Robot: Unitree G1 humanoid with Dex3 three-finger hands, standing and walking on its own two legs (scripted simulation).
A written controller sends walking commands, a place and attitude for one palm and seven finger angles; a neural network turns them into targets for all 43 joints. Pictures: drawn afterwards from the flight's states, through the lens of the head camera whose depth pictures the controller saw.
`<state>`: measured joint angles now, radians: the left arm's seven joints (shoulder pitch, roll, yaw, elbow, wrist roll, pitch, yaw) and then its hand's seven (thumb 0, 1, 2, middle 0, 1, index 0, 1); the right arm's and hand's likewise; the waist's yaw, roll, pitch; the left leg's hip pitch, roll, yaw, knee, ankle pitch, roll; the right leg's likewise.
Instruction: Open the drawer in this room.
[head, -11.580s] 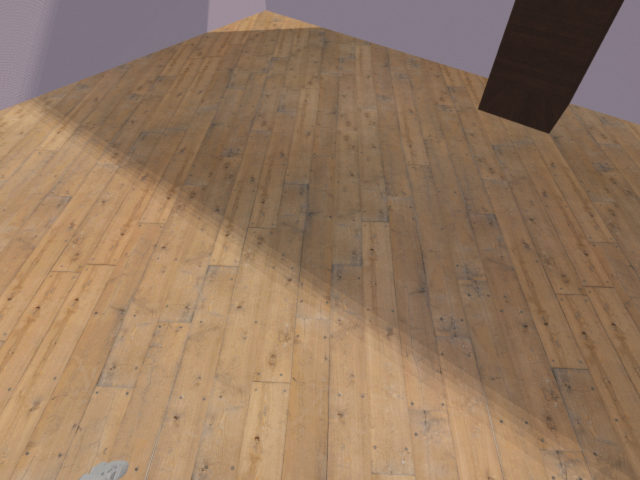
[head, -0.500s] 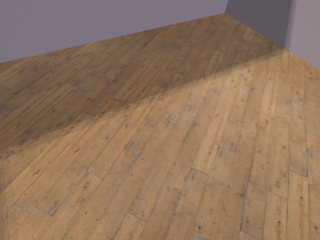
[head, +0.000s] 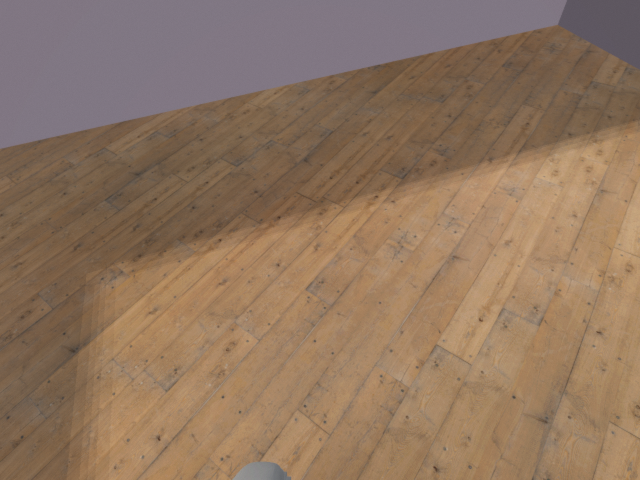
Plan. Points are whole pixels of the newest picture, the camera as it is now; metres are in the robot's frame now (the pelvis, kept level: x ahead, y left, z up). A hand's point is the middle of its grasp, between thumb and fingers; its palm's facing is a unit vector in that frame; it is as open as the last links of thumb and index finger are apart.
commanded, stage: turn or walk to find it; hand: left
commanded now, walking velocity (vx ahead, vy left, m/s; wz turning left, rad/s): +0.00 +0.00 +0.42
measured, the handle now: out of the picture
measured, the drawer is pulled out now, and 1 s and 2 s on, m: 0.00 0.00 0.00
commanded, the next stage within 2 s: none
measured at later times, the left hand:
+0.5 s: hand out of the picture -0.01 +0.28 -0.17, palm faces +0.25 -0.94 -0.24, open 7.4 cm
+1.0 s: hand out of the picture -0.03 +0.19 -0.15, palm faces +0.42 -0.86 -0.28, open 7.3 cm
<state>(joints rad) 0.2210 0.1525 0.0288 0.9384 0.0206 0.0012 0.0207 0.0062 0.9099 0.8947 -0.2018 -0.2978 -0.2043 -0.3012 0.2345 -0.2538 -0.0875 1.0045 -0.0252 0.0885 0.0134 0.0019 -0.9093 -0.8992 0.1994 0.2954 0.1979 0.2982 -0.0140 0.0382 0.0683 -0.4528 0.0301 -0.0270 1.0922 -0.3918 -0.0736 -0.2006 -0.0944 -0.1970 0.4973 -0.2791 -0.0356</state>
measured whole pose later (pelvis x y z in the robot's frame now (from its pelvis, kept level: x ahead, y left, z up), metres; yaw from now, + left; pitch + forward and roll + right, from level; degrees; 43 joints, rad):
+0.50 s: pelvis -0.02 +0.05 +0.00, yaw +11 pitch +0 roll -1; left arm 0.19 0.25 0.06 0.97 0.01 0.05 0.01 0.01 0.91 0.90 -0.20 -0.30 -0.20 -0.30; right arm 0.16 -0.18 -0.03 0.95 -0.02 0.02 -0.01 0.00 -0.90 -0.90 0.20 0.30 0.20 0.30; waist 0.02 -0.03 0.06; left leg -0.20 -0.03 0.00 0.43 -0.22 0.05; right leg -0.45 -0.10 -0.03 1.05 -0.38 0.10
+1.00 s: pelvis -0.02 -0.02 +0.00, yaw +25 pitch -1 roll +3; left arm 0.22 0.15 0.03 0.94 0.01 0.00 0.02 0.01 0.91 0.89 -0.20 -0.30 -0.20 -0.30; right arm 0.25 -0.26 -0.09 1.01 -0.03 0.09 0.01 0.00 -0.91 -0.90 0.20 0.30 0.20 0.30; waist -0.02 0.05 0.06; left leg -0.47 0.03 -0.05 1.15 -0.36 -0.08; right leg -0.19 -0.07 -0.18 0.48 -0.28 -0.05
